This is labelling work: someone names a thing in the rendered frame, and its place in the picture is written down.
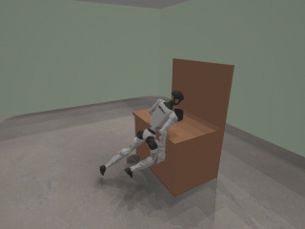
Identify robot right thigh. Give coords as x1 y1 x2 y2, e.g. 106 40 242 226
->
146 137 160 162

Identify right robot hand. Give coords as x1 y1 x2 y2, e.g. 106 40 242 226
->
156 152 166 164

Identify table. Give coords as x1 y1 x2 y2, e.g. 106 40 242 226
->
132 58 234 197

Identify humanoid robot torso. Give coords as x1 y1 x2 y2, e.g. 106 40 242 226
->
142 101 174 143

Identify robot right upper arm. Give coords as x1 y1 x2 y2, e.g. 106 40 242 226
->
159 112 178 135

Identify lid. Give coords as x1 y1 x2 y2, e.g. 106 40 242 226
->
127 155 140 163

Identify pot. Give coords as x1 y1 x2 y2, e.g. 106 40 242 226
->
173 108 184 121

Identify right robot forearm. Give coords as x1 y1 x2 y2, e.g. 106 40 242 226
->
159 131 168 154

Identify robot left upper arm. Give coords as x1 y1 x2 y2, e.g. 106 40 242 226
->
149 98 166 115

